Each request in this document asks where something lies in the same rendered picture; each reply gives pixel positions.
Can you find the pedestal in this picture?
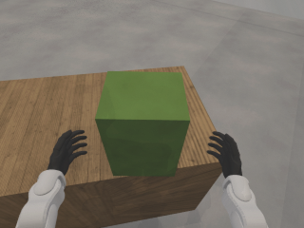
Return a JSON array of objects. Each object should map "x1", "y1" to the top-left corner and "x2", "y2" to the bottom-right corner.
[{"x1": 0, "y1": 66, "x2": 222, "y2": 228}]

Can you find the carton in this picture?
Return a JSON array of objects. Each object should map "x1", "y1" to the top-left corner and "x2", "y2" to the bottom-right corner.
[{"x1": 95, "y1": 71, "x2": 190, "y2": 177}]

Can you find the robot left forearm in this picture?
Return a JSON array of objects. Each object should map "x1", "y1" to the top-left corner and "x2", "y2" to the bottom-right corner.
[{"x1": 15, "y1": 169, "x2": 67, "y2": 228}]

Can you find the robot right forearm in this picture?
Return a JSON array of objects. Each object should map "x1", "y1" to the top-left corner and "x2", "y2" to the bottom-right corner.
[{"x1": 221, "y1": 175, "x2": 269, "y2": 228}]

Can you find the robot right hand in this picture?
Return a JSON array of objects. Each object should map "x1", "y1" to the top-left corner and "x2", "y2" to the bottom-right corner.
[{"x1": 206, "y1": 131, "x2": 242, "y2": 179}]

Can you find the robot left hand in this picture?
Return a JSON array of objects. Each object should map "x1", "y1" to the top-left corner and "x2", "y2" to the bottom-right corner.
[{"x1": 47, "y1": 129, "x2": 87, "y2": 175}]

